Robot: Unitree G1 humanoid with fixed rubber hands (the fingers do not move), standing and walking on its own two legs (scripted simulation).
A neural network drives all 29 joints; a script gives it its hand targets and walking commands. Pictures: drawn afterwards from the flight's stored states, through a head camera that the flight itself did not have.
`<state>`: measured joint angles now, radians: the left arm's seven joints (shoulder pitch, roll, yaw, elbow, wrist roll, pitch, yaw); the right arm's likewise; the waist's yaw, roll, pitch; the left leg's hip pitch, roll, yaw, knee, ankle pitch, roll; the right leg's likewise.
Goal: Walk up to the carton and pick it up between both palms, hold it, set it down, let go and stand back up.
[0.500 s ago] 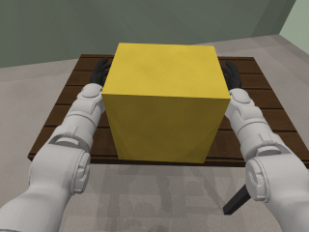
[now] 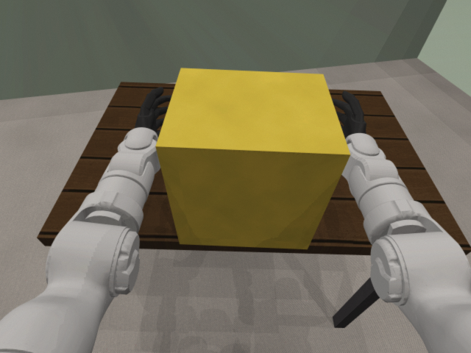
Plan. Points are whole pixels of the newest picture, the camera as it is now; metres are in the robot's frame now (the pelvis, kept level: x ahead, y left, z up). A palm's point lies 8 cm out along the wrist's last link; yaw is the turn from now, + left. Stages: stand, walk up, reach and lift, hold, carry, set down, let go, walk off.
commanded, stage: reach and lift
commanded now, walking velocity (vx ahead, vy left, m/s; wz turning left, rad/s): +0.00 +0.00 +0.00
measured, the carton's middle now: (247, 163) +0.44 -0.03 +0.08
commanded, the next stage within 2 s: none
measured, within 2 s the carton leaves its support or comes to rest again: leaves its support in 1.32 s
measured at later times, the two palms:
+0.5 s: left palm (148, 131) +0.46 +0.14 +0.15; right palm (352, 137) +0.42 -0.20 +0.16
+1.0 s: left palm (145, 135) +0.44 +0.15 +0.15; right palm (357, 146) +0.40 -0.20 +0.16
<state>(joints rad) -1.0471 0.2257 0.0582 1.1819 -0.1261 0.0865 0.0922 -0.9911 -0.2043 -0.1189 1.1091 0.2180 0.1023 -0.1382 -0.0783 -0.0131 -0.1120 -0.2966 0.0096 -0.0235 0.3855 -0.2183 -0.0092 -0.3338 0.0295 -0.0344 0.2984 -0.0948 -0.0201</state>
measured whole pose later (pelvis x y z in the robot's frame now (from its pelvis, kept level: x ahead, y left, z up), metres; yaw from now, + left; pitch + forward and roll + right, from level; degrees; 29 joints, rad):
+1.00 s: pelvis +0.03 +0.02 +0.00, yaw +1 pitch -3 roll -1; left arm -0.77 0.02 0.40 0.67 0.24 0.22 -0.04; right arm -0.71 -0.04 -0.38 0.73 -0.15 0.03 0.01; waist -0.12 -0.03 0.02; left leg -0.01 -0.01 -0.03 0.31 -0.25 0.01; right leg -0.05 0.01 -0.04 0.25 -0.14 0.01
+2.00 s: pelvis -0.01 +0.00 +0.00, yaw +1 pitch -6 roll +0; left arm -0.90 0.11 0.40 0.63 0.23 0.55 -0.05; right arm -0.92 -0.10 -0.26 0.84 0.05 0.26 -0.08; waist -0.09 -0.07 -0.05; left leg 0.00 -0.01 -0.03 0.28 -0.18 0.00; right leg -0.07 0.01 -0.04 0.26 -0.10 -0.02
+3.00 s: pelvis -0.01 +0.00 +0.00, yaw +2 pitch -3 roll -1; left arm -1.09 0.19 0.36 0.60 0.21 0.83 -0.07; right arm -1.22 -0.25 -0.11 0.91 0.26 0.57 -0.16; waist -0.09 -0.02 -0.15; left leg -0.08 0.00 -0.05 0.34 -0.21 0.00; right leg -0.11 0.02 -0.06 0.26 -0.09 -0.02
